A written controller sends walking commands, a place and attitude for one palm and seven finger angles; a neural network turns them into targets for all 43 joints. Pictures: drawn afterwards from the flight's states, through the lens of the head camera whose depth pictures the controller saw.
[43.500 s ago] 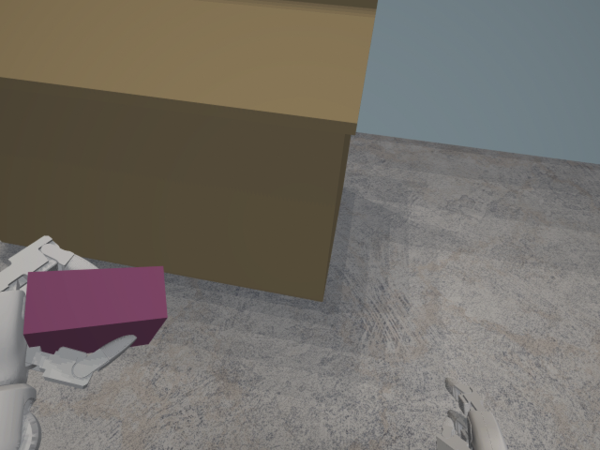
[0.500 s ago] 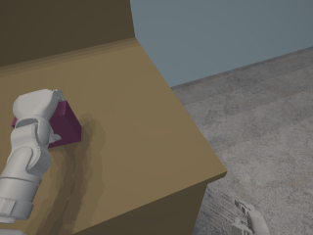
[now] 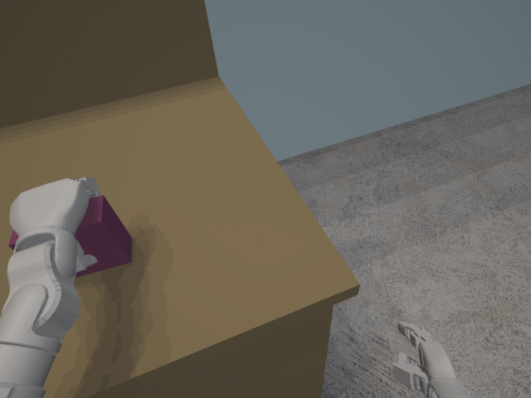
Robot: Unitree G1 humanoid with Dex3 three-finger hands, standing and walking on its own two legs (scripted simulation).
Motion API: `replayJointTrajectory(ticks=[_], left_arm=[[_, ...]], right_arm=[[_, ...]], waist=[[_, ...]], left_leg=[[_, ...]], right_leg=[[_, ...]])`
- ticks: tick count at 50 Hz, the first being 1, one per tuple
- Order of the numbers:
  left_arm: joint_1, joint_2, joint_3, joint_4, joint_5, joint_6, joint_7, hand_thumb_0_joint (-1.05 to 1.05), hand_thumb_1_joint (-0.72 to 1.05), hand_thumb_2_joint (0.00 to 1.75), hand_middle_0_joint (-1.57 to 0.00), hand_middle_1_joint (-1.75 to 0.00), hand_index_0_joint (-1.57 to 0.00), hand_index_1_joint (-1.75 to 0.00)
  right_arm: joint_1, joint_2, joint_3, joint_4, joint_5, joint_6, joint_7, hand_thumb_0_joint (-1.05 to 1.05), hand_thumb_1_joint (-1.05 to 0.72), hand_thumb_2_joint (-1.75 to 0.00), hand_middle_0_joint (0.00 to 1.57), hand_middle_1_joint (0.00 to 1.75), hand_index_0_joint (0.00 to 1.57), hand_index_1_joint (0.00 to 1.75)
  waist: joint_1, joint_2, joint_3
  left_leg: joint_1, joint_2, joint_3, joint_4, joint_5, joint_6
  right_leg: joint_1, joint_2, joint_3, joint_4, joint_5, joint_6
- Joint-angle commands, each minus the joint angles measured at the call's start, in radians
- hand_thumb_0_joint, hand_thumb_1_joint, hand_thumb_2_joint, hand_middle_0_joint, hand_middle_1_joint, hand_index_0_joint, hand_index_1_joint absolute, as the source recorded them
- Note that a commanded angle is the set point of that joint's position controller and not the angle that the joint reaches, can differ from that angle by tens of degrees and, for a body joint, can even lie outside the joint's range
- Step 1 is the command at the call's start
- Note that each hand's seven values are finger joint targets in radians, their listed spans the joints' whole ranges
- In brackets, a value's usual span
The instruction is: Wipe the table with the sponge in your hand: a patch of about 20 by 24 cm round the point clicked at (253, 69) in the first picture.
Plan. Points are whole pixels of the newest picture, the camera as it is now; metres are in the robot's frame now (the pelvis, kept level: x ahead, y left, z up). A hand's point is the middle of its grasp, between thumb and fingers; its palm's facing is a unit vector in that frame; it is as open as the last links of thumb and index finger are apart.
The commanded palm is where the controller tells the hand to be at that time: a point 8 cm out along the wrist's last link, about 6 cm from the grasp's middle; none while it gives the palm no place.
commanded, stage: wipe back along the first lane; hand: left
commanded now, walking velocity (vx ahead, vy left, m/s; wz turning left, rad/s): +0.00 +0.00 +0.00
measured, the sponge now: (84, 247) +0.28 +0.32 +0.11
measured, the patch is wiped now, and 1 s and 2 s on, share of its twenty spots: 0.95 0.95 0.95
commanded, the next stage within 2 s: lift the sponge slowly off the table in 0.74 s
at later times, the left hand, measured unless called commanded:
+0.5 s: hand (71, 255) +0.24 +0.29 +0.15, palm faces +0.14 -0.05 -0.99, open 9.4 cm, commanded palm +0.19 +0.29 +0.17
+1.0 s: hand (57, 285) +0.20 +0.28 +0.15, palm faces +0.25 -0.12 -0.96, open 9.4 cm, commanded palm +0.15 +0.27 +0.18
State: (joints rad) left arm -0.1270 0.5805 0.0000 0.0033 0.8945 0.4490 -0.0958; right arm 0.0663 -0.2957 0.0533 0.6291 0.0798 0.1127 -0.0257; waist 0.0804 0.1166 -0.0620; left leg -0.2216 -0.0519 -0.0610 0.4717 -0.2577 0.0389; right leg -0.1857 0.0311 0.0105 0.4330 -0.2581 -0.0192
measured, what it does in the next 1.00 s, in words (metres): stands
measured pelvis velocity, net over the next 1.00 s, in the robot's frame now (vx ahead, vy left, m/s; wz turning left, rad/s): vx -0.01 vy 0.00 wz -0.03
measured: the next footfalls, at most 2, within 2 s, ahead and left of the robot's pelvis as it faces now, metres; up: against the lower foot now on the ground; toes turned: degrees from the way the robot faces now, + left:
none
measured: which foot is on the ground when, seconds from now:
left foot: down 0.00-1.00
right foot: down 0.00-1.00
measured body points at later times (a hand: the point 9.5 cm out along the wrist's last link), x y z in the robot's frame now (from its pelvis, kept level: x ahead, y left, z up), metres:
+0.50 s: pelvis +0.00 -0.01 -0.01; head -0.02 -0.06 +0.44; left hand +0.23 +0.29 +0.20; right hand +0.22 -0.24 -0.10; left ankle -0.01 +0.10 -0.74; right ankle -0.02 -0.11 -0.74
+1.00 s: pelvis -0.01 +0.00 -0.01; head -0.04 -0.04 +0.44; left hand +0.18 +0.28 +0.20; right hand +0.23 -0.20 -0.08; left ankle -0.01 +0.10 -0.74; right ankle -0.02 -0.11 -0.74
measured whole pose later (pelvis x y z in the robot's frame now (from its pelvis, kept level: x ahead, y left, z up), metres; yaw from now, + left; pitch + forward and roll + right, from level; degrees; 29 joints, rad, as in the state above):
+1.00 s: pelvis -0.01 +0.00 -0.01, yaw -2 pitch -2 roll -1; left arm 0.28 0.51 0.04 -0.49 0.82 0.52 0.01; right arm 0.05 -0.27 0.06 0.60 0.08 0.10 -0.03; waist 0.12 0.12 -0.07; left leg -0.23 -0.05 -0.03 0.55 -0.29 0.04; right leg -0.20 0.04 0.04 0.51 -0.28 -0.01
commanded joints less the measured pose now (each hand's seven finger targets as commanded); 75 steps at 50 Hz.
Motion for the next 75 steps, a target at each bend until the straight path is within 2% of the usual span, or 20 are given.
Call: replayJointTrajectory(ticks=[1, 14, 17, 25, 26, 30, 31, 39, 40, 42, 48, 50, 52, 57, 62, 65, 67, 70, 73, 75], left_arm=[[-0.03, 0.122, 0.036, -0.041, -0.036, 0.022, -0.038, 0.0, 0.1, 1.3, -1.2, -1.6, -1.2, -1.6], [0.212, 0.139, 0.099, -0.198, -0.085, 0.017, -0.032, 0.0, 0.1, 1.3, -1.2, -1.6, -1.2, -1.6], [0.266, 0.109, 0.085, -0.267, -0.096, 0.028, -0.02, 0.0, 0.1, 1.3, -1.2, -1.6, -1.2, -1.6], [0.336, 0.147, 0.134, -0.34, -0.105, 0.07, 0.004, 0.0, 0.1, 1.3, -1.2, -1.6, -1.2, -1.6], [0.325, 0.116, 0.105, -0.323, -0.105, 0.074, 0.004, 0.0, 0.1, 1.3, -1.2, -1.6, -1.2, -1.6], [0.331, 0.114, 0.106, -0.369, -0.102, 0.084, 0.013, 0.0, 0.1, 1.3, -1.2, -1.6, -1.2, -1.6], [0.362, 0.071, 0.077, -0.373, -0.109, 0.085, 0.016, 0.0, 0.1, 1.3, -1.2, -1.6, -1.2, -1.6], [0.485, 0.047, 0.093, -0.484, -0.125, 0.086, 0.048, 0.0, 0.1, 1.3, -1.2, -1.6, -1.2, -1.6], [0.483, 0.032, 0.082, -0.523, -0.121, 0.087, 0.052, 0.0, 0.1, 1.3, -1.2, -1.6, -1.2, -1.6], [0.511, -0.003, 0.058, -0.538, -0.127, 0.085, 0.064, 0.0, 0.1, 1.3, -1.2, -1.6, -1.2, -1.6], [0.374, 0.03, 0.064, -0.54, -0.107, 0.091, 0.089, 0.0, 0.1, 1.3, -1.2, -1.6, -1.2, -1.6], [0.326, 0.036, 0.061, -0.599, -0.095, 0.091, 0.092, 0.0, 0.1, 1.3, -1.2, -1.6, -1.2, -1.6], [0.32, 0.019, 0.042, -0.568, -0.095, 0.092, 0.096, 0.0, 0.1, 1.3, -1.2, -1.6, -1.2, -1.6], [0.259, -0.01, -0.003, -0.611, -0.09, 0.086, 0.092, 0.0, 0.1, 1.3, -1.2, -1.6, -1.2, -1.6], [0.221, 0.047, 0.049, -0.591, -0.086, 0.097, 0.088, 0.0, 0.1, 1.3, -1.2, -1.6, -1.2, -1.6], [0.167, 0.071, 0.059, -0.639, -0.078, 0.098, 0.084, 0.0, 0.1, 1.3, -1.2, -1.6, -1.2, -1.6], [0.163, 0.099, 0.084, -0.57, -0.078, 0.103, 0.083, 0.0, 0.1, 1.3, -1.2, -1.6, -1.2, -1.6], [0.123, 0.141, 0.109, -0.619, -0.071, 0.102, 0.074, 0.0, 0.1, 1.3, -1.2, -1.6, -1.2, -1.6], [0.17, 0.138, 0.113, -0.608, -0.082, 0.101, 0.066, 0.0, 0.1, 1.3, -1.2, -1.6, -1.2, -1.6], [0.11, 0.176, 0.133, -0.627, -0.074, 0.102, 0.062, 0.0, 0.1, 1.3, -1.2, -1.6, -1.2, -1.6]], right_arm=[[-0.176, -0.099, -0.035, -0.168, -0.001, -0.048, -0.012, 0.0, -0.9, -0.9, 0.2, 0.3, 0.2, 0.3], [-0.172, -0.091, -0.04, -0.193, -0.001, -0.057, -0.003, 0.0, -0.9, -0.9, 0.2, 0.3, 0.2, 0.3], [-0.183, -0.086, -0.041, -0.205, 0.001, -0.059, 0.003, 0.0, -0.9, -0.9, 0.2, 0.3, 0.2, 0.3], [-0.22, -0.086, -0.037, -0.203, 0.0, -0.054, -0.002, 0.0, -0.9, -0.9, 0.2, 0.3, 0.2, 0.3], [-0.207, -0.085, -0.036, -0.201, -0.001, -0.052, -0.006, 0.0, -0.9, -0.9, 0.2, 0.3, 0.2, 0.3], [-0.235, -0.08, -0.032, -0.208, 0.003, -0.056, -0.008, 0.0, -0.9, -0.9, 0.2, 0.3, 0.2, 0.3], [-0.223, -0.077, -0.033, -0.21, 0.001, -0.056, -0.008, 0.0, -0.9, -0.9, 0.2, 0.3, 0.2, 0.3], [-0.238, -0.069, -0.035, -0.214, -0.002, -0.057, 0.002, 0.0, -0.9, -0.9, 0.2, 0.3, 0.2, 0.3], [-0.263, -0.065, -0.03, -0.222, 0.0, -0.062, 0.004, 0.0, -0.9, -0.9, 0.2, 0.3, 0.2, 0.3], [-0.239, -0.062, -0.034, -0.223, -0.001, -0.063, 0.006, 0.0, -0.9, -0.9, 0.2, 0.3, 0.2, 0.3], [-0.238, -0.066, -0.03, -0.214, -0.006, -0.07, -0.019, 0.0, -0.9, -0.9, 0.2, 0.3, 0.2, 0.3], [-0.274, -0.058, -0.022, -0.229, -0.002, -0.083, -0.023, 0.0, -0.9, -0.9, 0.2, 0.3, 0.2, 0.3], [-0.245, -0.057, -0.026, -0.216, -0.005, -0.09, -0.024, 0.0, -0.9, -0.9, 0.2, 0.3, 0.2, 0.3], [-0.257, -0.05, -0.023, -0.22, -0.01, -0.113, -0.028, 0.0, -0.9, -0.9, 0.2, 0.3, 0.2, 0.3], [-0.265, -0.051, -0.017, -0.208, -0.013, -0.107, -0.031, 0.0, -0.9, -0.9, 0.2, 0.3, 0.2, 0.3], [-0.296, -0.046, -0.008, -0.22, -0.012, -0.111, -0.035, 0.0, -0.9, -0.9, 0.2, 0.3, 0.2, 0.3], [-0.269, -0.053, -0.012, -0.197, -0.016, -0.107, -0.039, 0.0, -0.9, -0.9, 0.2, 0.3, 0.2, 0.3], [-0.3, -0.05, -0.008, -0.209, -0.013, -0.109, -0.043, 0.0, -0.9, -0.9, 0.2, 0.3, 0.2, 0.3], [-0.279, -0.052, -0.014, -0.201, -0.02, -0.106, -0.042, 0.0, -0.9, -0.9, 0.2, 0.3, 0.2, 0.3], [-0.301, -0.05, -0.007, -0.205, -0.013, -0.109, -0.044, 0.0, -0.9, -0.9, 0.2, 0.3, 0.2, 0.3]], waist=[[0.003, -0.155, -0.111], [0.018, -0.177, -0.108], [0.023, -0.155, -0.109], [0.043, -0.15, -0.101], [0.028, -0.175, -0.073], [0.04, -0.134, -0.07], [0.035, -0.146, -0.073], [0.048, -0.157, -0.066], [0.05, -0.126, -0.071], [0.045, -0.151, -0.067], [0.037, -0.135, -0.032], [0.042, -0.065, -0.053], [0.038, -0.099, -0.051], [0.039, -0.082, -0.081], [0.041, -0.104, -0.065], [0.048, -0.049, -0.086], [0.043, -0.102, -0.071], [0.05, -0.035, -0.098], [0.058, -0.067, -0.109], [0.051, -0.03, -0.1]], left_leg=[[0.005, 0.018, 0.015, -0.029, 0.246, 0.011], [-0.024, 0.012, 0.026, 0.027, 0.268, 0.016], [-0.026, 0.015, 0.024, 0.026, 0.266, 0.015], [-0.039, 0.015, 0.017, 0.027, 0.234, 0.011], [-0.046, 0.015, 0.023, 0.028, 0.217, 0.012], [-0.033, 0.022, 0.008, 0.012, 0.192, 0.008], [-0.031, 0.024, 0.015, 0.014, 0.196, 0.009], [-0.027, 0.037, 0.008, 0.005, 0.188, 0.005], [-0.02, 0.038, 0.0, -0.002, 0.19, 0.003], [-0.025, 0.042, 0.002, -0.001, 0.195, 0.002], [-0.013, 0.046, -0.005, -0.026, 0.136, 0.0], [0.003, 0.045, -0.015, -0.039, 0.129, 0.0], [0.003, 0.049, -0.016, -0.038, 0.143, -0.003], [0.025, 0.047, -0.022, -0.047, 0.153, 0.0], [0.016, 0.044, -0.02, -0.054, 0.158, -0.004], [0.034, 0.04, -0.022, -0.06, 0.159, 0.0], [0.025, 0.037, -0.016, -0.051, 0.167, -0.004], [0.043, 0.031, -0.015, -0.052, 0.171, -0.001], [0.047, 0.024, -0.007, -0.037, 0.211, 0.0], [0.049, 0.025, -0.016, -0.045, 0.19, -0.002]], right_leg=[[0.064, 0.003, -0.022, -0.022, 0.267, -0.035], [0.077, -0.007, 0.008, 0.02, 0.373, -0.018], [0.071, -0.006, 0.005, 0.027, 0.36, -0.019], [0.059, -0.001, 0.039, 0.033, 0.309, -0.024], [0.041, -0.001, 0.021, 0.028, 0.284, -0.018], [0.017, 0.008, 0.031, 0.019, 0.21, -0.028], [0.021, 0.004, 0.009, 0.022, 0.213, -0.023], [0.019, 0.006, 0.004, 0.022, 0.194, -0.024], [0.014, 0.015, 0.022, 0.02, 0.187, -0.033], [0.017, 0.011, -0.006, 0.025, 0.187, -0.027], [-0.012, 0.015, 0.002, 0.002, 0.091, -0.034], [-0.003, 0.024, 0.025, 0.007, 0.08, -0.046], [0.002, 0.019, -0.003, 0.008, 0.087, -0.042], [0.021, 0.02, -0.005, 0.009, 0.097, -0.045], [0.032, 0.018, 0.006, -0.002, 0.102, -0.048], [0.041, 0.026, 0.032, -0.003, 0.103, -0.058], [0.039, 0.018, 0.023, -0.012, 0.111, -0.051], [0.05, 0.02, 0.058, -0.016, 0.113, -0.06], [0.069, 0.01, 0.04, -0.013, 0.162, -0.052], [0.052, 0.018, 0.069, -0.021, 0.127, -0.06]])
